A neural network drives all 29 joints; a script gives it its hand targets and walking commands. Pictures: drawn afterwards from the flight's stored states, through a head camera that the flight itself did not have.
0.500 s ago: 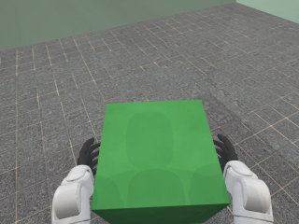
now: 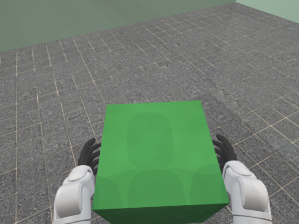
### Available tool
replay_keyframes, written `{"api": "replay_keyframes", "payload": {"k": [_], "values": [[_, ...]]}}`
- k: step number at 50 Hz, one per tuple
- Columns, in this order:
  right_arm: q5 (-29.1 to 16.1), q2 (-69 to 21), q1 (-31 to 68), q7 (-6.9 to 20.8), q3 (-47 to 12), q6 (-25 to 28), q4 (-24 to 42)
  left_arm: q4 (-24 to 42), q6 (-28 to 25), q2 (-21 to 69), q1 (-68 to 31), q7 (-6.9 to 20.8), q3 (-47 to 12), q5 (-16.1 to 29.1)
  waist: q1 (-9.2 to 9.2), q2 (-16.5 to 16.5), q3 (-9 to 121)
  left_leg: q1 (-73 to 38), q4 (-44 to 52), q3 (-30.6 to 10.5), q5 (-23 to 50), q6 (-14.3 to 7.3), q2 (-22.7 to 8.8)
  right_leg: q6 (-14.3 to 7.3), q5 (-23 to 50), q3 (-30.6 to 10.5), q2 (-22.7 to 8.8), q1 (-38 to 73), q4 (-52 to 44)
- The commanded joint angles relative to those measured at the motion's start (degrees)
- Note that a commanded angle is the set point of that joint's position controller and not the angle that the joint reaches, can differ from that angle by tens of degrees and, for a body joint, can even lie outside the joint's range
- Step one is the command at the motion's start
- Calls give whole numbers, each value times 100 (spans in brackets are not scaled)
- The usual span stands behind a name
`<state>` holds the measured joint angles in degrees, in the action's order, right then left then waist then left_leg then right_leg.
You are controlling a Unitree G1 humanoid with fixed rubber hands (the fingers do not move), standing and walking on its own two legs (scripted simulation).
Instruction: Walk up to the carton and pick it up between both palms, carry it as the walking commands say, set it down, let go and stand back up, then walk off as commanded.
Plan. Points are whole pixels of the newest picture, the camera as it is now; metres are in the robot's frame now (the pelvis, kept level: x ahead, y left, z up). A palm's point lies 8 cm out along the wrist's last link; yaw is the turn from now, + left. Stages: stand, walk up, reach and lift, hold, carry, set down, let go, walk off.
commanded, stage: carry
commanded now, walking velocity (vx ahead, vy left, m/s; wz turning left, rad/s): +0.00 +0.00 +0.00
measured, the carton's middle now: (156, 166) +0.29 +0.00 -0.01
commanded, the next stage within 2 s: none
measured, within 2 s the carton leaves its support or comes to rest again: neither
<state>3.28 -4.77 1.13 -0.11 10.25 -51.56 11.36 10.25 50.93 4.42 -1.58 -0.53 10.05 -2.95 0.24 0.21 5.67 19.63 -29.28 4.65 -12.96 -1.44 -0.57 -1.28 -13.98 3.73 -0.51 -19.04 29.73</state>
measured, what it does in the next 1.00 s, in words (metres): shifts its weight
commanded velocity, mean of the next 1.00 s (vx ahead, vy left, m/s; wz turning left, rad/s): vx -0.21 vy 0.00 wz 0.00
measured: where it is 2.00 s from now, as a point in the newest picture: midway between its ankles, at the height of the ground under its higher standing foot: outside the picture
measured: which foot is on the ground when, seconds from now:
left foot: down 0.00-1.00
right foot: down 0.00-1.00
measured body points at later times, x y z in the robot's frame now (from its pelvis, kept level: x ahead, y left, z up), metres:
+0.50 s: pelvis -0.03 +0.00 -0.01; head -0.04 -0.01 +0.44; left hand +0.22 +0.18 +0.07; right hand +0.22 -0.18 +0.07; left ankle +0.02 +0.10 -0.74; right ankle +0.01 -0.10 -0.74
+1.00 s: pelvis -0.11 +0.01 -0.02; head -0.11 +0.01 +0.43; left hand +0.13 +0.19 +0.06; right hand +0.13 -0.17 +0.06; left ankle +0.02 +0.10 -0.73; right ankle +0.01 -0.10 -0.73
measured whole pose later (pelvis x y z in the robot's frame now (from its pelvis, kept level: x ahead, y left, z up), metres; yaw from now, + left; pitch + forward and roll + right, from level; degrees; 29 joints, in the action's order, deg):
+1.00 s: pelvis -0.11 +0.01 -0.02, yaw +0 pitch +2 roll +0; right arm 0.3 -7.1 -1.2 -1.7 11.7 -68.3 31.3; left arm 30.7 67.5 7.1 1.3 -2.7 10.8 -0.3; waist 0.6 0.0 3.3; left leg 31.0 -34.1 5.7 -8.7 -2.6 -1.1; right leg -1.6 -10.4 3.9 -1.2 -30.8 35.2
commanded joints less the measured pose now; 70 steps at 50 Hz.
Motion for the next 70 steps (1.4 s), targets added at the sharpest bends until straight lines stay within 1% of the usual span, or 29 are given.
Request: {"api": "replay_keyframes", "payload": {"k": [1, 10, 11, 12, 14, 15, 18, 21, 26, 31, 39, 47, 50, 52, 53, 54, 55, 56, 58, 59, 60, 61, 62, 63, 64, 65, 66, 68, 70], "values": [[-838, -3382, 2339, 388, -3261, 217, 805, 853, -175, 3464, -2266, 434, -3343, 913, -1, -14, 1256, -592, 422, -699, 628, -72, -734, -176, 888, -646, -741, 403, -429], [-844, -3380, 2347, 389, -3273, 261, 824, 863, -217, 3473, -2263, 436, -3350, 926, -6, -16, 1247, -601, 389, -701, 815, -64, -756, -173, 1075, -650, -764, 390, -411], [-1168, -3756, 2430, 358, -3689, 168, 1613, 1649, -126, 3848, -2331, 407, -3760, 1241, -7, -16, 1269, -621, 325, -703, 1050, -38, -804, -145, 1284, -640, -812, 396, -366], [-1356, -3983, 2343, 314, -3955, -20, 2086, 2121, 56, 4090, -2237, 366, -4029, 1438, -9, -9, 1355, -686, 229, -698, 1338, -20, -854, -122, 1534, -630, -852, 419, -287], [-1371, -3921, 1983, 249, -4057, -441, 2271, 2298, 452, 4063, -1819, 292, -4161, 1471, -15, 18, 1619, -815, -10, -664, 1935, 2, -925, -96, 2055, -604, -902, 485, -77], [-1550, -4067, 1929, 218, -4327, -664, 2794, 2825, 660, 4212, -1730, 253, -4437, 1649, -13, 11, 1690, -811, -138, -639, 2142, 15, -951, -86, 2269, -597, -934, 483, 29], [-1410, -3690, 1686, 157, -4228, -1158, 2667, 2808, 1141, 3832, -1380, 183, -4388, 1583, -9, 3, 1662, -666, -406, -607, 2245, 2, -956, -134, 2543, -648, -976, 378, 239], [-1324, -3605, 1678, 145, -4168, -1407, 2594, 2865, 1394, 3691, -1482, 167, -4379, 1568, -4, -58, 1315, -337, -373, -651, 1543, -28, -906, -200, 2037, -756, -986, 150, 203], [-1324, -3779, 2063, 160, -4172, -1565, 2670, 2895, 1590, 3892, -1912, 209, -4398, 1624, 21, -102, 891, 75, 7, -777, 214, -66, -885, -223, 438, -876, -934, -303, -112], [-1359, -3951, 2240, 184, -4191, -1614, 2663, 2898, 1646, 4097, -2112, 237, -4446, 1653, 45, -52, 852, 218, 338, -856, -676, -95, -891, -221, -530, -898, -878, -529, -354], [-1419, -4115, 2133, 239, -4239, -1626, 2653, 2836, 1662, 4249, -2071, 278, -4505, 1640, 54, -96, 916, 328, 332, -771, -1152, -116, -771, -210, -1108, -980, -904, -751, -604], [-1514, -4176, 2151, 285, -4319, -1599, 2671, 2847, 1643, 4322, -2029, 302, -4569, 1642, 53, -48, 1042, 395, 275, -702, -1328, -142, -674, -193, -1280, -734, -743, -863, -422], [-1526, -4161, 2138, 287, -4315, -1590, 2665, 2825, 1646, 4350, -2001, 310, -4586, 1660, 61, 292, 1120, 596, 619, -874, -1532, -213, -878, -165, -1183, -389, -474, -716, 234], [-1499, -4119, 2094, 275, -4281, -1591, 2661, 2759, 1649, 4377, -1957, 319, -4571, 1688, 74, 864, 1226, 1208, 1386, -1168, -1822, -375, -1381, -104, -867, 242, 29, -130, 1776], [-1446, -4067, 2044, 263, -4234, -1599, 2614, 2696, 1657, 4331, -1951, 330, -4541, 1708, 85, 1073, 1161, 1809, 1916, -1349, -2110, -447, -1722, -80, -884, 402, 172, 232, 2646], [-1410, -4031, 2072, 259, -4203, -1609, 2591, 2611, 1661, 4296, -1938, 352, -4518, 1737, 120, 1212, 1046, 2280, 2310, -1424, -2263, -467, -1971, -92, -962, 386, 208, 437, 3082], [-1416, -4077, 2146, 260, -4248, -1600, 2636, 2627, 1642, 4327, -2019, 369, -4530, 1791, 173, 1222, 1061, 2171, 2351, -1337, -2081, -380, -1956, -125, -1025, 268, 91, 459, 2862], [-1443, -4167, 2164, 261, -4329, -1574, 2728, 2730, 1612, 4395, -2158, 376, -4567, 1834, 201, 1091, 1151, 1695, 2191, -1187, -1798, -203, -1767, -140, -986, 208, -11, 408, 2105], [-1431, -4238, 2060, 232, -4377, -1542, 2861, 2795, 1585, 4481, -2211, 383, -4585, 1921, 192, 799, 1199, 794, 1563, -866, -1352, 210, -1211, -170, -1129, 211, 37, 486, -24], [-1365, -4165, 1975, 208, -4328, -1541, 2833, 2746, 1572, 4486, -2203, 382, -4578, 1948, 135, 231, 1137, 631, 765, -717, -955, 295, -923, -176, -1053, -303, -298, 513, -905], [-1307, -4067, 1874, 185, -4347, -1550, 2801, 2619, 1572, 4344, -2043, 395, -4489, 1843, 170, -1416, 1066, 1252, -941, -154, -1099, 468, -169, -715, -1414, -2262, -1809, 252, -1607], [-1297, -4069, 1934, 173, -4329, -1548, 2680, 2509, 1593, 4338, -1960, 433, -4477, 1828, 59, -1788, 787, 1477, -2724, 66, -1665, 395, -51, -1004, -1393, -2778, -2708, -646, -1931], [-1414, -4159, 1941, 182, -4382, -1524, 2500, 2563, 1603, 4289, -1999, 458, -4473, 1867, 13, -1154, 752, 1292, -3554, -311, -1495, 304, -35, -907, -1352, -2416, -2409, -857, -1857], [-1496, -4137, 2221, 204, -4399, -1485, 2463, 2616, 1576, 4259, -2081, 465, -4457, 1827, 7, -724, 797, 1167, -4066, -330, -1254, 290, -42, -758, -988, -1790, -2072, -927, -1704], [-1561, -4084, 2578, 222, -4420, -1453, 2375, 2643, 1530, 4261, -2284, 466, -4463, 1808, 18, -615, 896, 1076, -4381, -266, -1037, 293, -56, -638, -404, -1213, -1755, -828, -1521], [-1629, -4242, 2503, 239, -4538, -1434, 2404, 2718, 1499, 4333, -2151, 467, -4493, 1787, 12, -624, 1026, 1056, -4349, -218, -993, 305, -36, -558, 323, -913, -1587, -428, -1310], [-1690, -4289, 2657, 237, -4567, -1419, 2407, 2779, 1468, 4353, -2273, 457, -4480, 1793, 13, -681, 1136, 1107, -3912, -177, -1127, 333, -8, -490, 858, -865, -1535, 17, -1149], [-1703, -4351, 2390, 194, -4571, -1441, 2444, 2722, 1465, 4209, -1945, 411, -4321, 1691, 53, -924, 1248, 1051, -3053, -79, -1525, 345, 84, -459, 1107, -1127, -1637, 673, -1180], [-1705, -4267, 2441, 153, -4556, -1477, 2422, 2701, 1473, 4099, -1902, 366, -4236, 1639, 96, -1148, 1329, 882, -2295, 3, -1887, 327, 194, -535, 1174, -1368, -1764, 1052, -1272]]}}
